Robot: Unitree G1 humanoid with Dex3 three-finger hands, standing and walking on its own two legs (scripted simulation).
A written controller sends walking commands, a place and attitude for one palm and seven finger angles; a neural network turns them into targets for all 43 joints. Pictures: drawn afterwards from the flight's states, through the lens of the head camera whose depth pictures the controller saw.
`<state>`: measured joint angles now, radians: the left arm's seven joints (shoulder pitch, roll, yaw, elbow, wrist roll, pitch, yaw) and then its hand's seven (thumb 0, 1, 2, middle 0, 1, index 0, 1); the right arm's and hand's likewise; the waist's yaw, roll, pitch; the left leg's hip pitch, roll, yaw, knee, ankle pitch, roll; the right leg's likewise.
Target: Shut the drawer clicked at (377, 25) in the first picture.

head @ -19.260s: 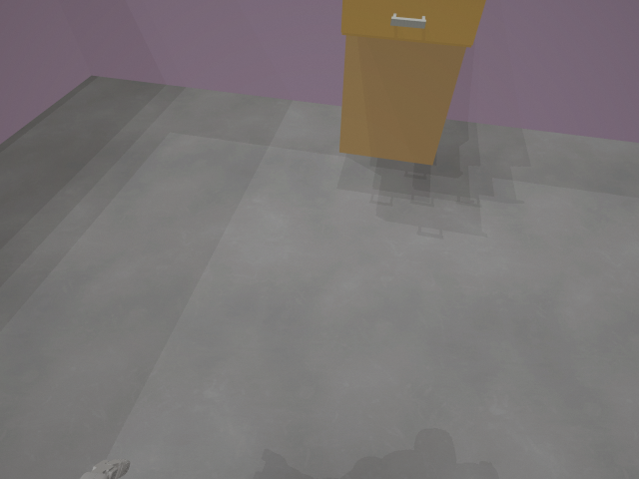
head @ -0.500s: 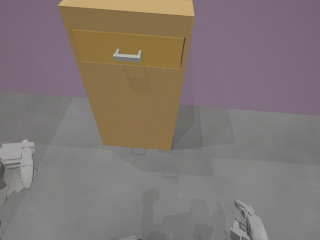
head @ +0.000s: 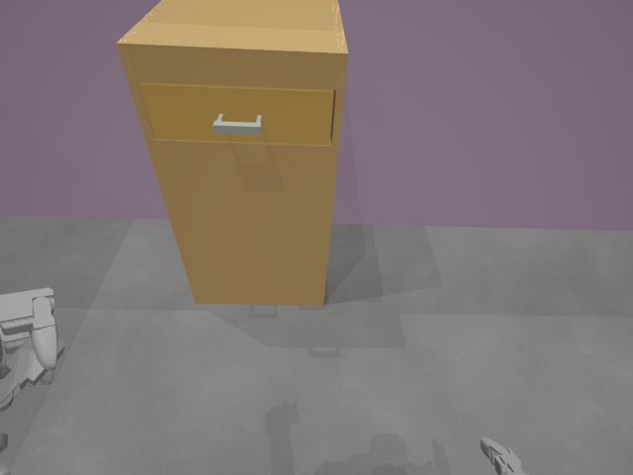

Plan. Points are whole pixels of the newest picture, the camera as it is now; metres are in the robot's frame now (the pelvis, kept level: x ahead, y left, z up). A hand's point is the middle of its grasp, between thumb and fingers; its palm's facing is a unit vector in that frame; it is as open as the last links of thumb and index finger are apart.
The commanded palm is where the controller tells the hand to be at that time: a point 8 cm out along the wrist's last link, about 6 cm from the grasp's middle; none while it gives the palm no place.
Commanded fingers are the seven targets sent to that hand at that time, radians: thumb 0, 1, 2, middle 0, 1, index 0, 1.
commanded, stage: stop stepping back and stand still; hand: left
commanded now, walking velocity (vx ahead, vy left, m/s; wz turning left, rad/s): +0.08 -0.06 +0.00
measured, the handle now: (238, 123) +0.86 +0.21 +0.02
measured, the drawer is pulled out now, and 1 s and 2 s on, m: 0.00 0.00 0.00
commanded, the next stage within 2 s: let the arm hang, fingers relaxed in 0.24 s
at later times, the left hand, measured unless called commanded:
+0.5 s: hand (132, 448) +0.18 +0.24 -0.07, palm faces +0.12 -0.92 -0.36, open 3.1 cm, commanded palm none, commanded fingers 0.00 0.90 0.90 -1.04 -1.21 -1.04 -1.21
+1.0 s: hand out of the picture -0.05 +0.20 -0.16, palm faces +0.07 -0.97 -0.21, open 6.1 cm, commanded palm none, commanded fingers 0.00 0.90 0.90 -0.20 -0.30 -0.20 -0.30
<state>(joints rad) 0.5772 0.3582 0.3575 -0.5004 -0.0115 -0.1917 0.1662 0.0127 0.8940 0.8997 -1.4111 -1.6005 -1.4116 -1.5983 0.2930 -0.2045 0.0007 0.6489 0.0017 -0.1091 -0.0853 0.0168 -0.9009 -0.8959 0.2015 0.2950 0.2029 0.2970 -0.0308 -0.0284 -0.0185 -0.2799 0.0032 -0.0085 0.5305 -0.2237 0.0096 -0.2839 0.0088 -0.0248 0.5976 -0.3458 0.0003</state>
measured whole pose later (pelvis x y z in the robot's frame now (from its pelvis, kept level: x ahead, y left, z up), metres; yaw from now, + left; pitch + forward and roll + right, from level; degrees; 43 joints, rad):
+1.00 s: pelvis +0.01 +0.02 +0.01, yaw +2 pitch -2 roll -1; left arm 0.34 0.17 0.00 1.16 0.01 0.02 0.03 0.01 0.91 0.90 -0.42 -0.55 -0.42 -0.54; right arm 0.32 -0.13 0.00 1.10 -0.01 0.02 -0.03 0.01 -0.90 -0.90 0.20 0.29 0.20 0.30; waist 0.01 0.02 0.06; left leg -0.22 -0.03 -0.01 0.45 -0.20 0.03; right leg -0.19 -0.01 -0.05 0.42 -0.20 0.00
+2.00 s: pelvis +0.03 -0.01 +0.01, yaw +2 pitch -2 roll +0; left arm 0.28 0.11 0.01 1.16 0.01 -0.01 0.04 0.00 0.91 0.90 -0.20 -0.30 -0.20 -0.30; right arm 0.31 -0.11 -0.01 1.13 -0.01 0.01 -0.04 0.00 -0.91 -0.90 0.20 0.29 0.20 0.30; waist 0.00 0.02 0.05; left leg -0.18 0.01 -0.02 0.43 -0.22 -0.01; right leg -0.16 0.03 -0.06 0.42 -0.23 -0.04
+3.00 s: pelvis +0.04 -0.02 +0.01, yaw +2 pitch -2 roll +0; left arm 0.27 0.12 0.01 1.15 0.01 -0.01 0.04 0.00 0.91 0.90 -0.20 -0.30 -0.20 -0.30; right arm 0.30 -0.12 -0.01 1.14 -0.01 0.01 -0.05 0.00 -0.91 -0.90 0.20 0.29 0.20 0.30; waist 0.00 0.01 0.05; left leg -0.15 0.02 -0.02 0.41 -0.23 -0.03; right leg -0.13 0.04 -0.06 0.40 -0.24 -0.06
